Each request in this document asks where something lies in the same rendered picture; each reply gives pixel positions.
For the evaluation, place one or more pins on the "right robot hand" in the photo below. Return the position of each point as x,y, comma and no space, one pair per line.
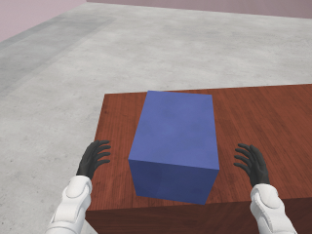
256,166

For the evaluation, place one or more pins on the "right robot forearm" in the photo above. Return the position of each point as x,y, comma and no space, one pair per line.
269,211

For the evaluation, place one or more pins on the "pedestal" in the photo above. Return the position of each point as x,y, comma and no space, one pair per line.
277,120

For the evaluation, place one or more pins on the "carton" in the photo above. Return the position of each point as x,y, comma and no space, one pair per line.
174,152

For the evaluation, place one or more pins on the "left robot hand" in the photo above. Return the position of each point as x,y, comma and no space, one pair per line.
89,162

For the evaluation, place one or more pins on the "left robot forearm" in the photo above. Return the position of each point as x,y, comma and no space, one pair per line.
70,214

